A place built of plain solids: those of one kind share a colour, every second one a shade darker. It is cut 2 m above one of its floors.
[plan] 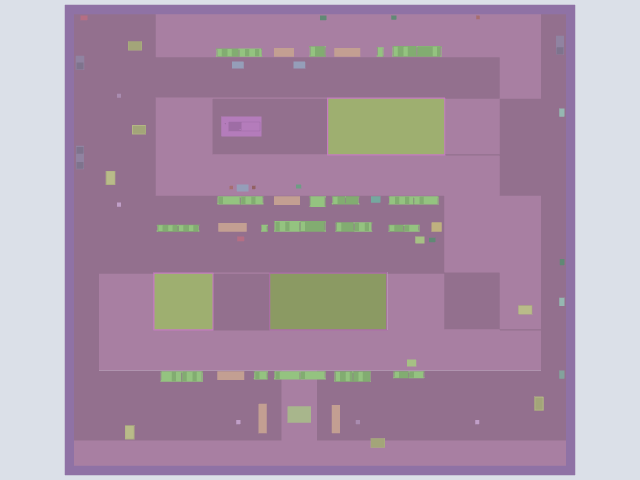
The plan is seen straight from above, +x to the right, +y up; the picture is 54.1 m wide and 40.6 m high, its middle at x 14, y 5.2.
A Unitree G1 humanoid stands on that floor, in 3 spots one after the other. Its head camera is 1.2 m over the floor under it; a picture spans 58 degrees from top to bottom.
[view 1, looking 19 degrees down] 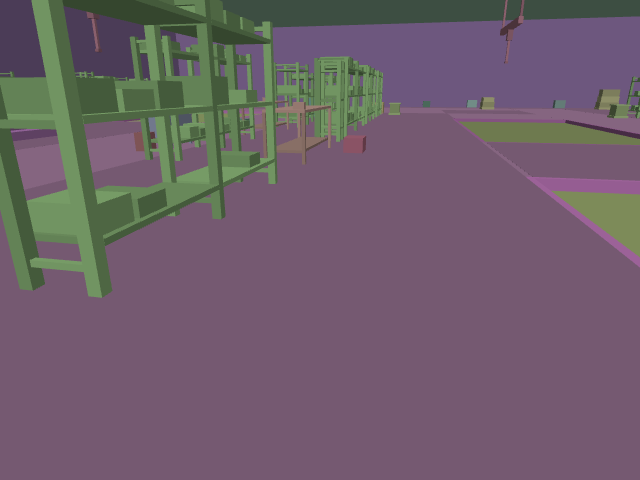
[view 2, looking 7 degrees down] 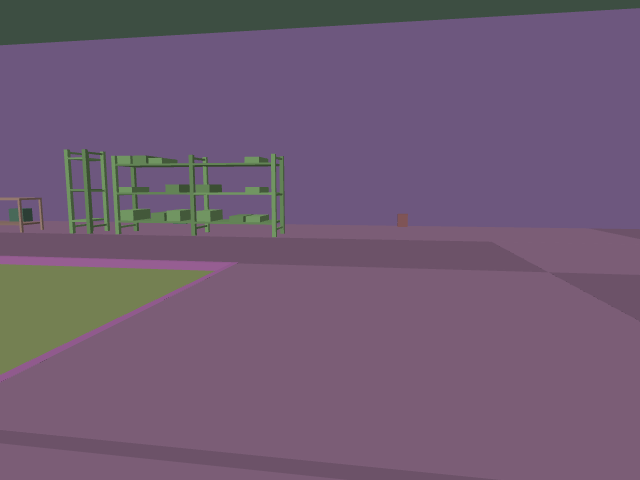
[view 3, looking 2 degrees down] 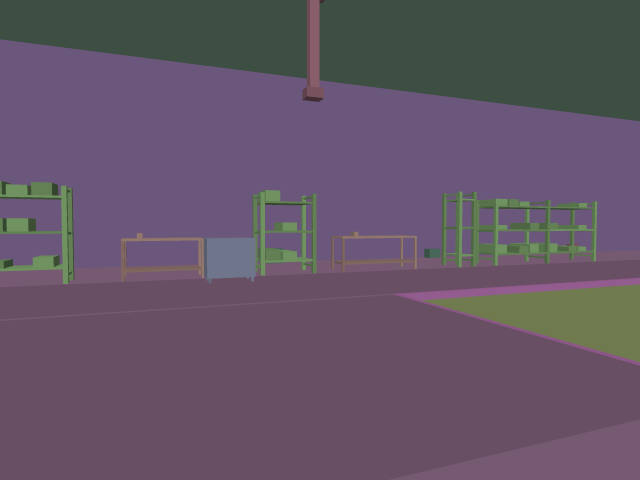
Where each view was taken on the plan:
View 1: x -1.86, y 4.10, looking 12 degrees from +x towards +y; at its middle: floor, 3.69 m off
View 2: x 26.95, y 10.70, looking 99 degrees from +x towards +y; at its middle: floor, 9.85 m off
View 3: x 10.75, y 10.70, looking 69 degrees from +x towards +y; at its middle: wall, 14.58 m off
